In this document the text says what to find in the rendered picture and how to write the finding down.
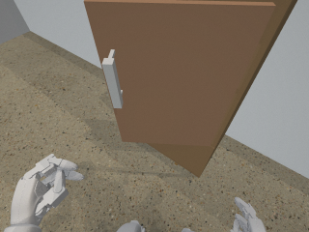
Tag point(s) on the cupboard door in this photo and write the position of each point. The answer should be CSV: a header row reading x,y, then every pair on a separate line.
x,y
179,62

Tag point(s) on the robot right hand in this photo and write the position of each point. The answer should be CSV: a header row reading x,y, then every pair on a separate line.
x,y
248,223

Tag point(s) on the robot left hand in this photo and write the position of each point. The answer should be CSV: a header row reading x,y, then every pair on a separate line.
x,y
27,205

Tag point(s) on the robot left thigh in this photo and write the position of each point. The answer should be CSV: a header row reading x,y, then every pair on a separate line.
x,y
131,227

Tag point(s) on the handle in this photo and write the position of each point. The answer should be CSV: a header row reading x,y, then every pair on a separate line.
x,y
112,80

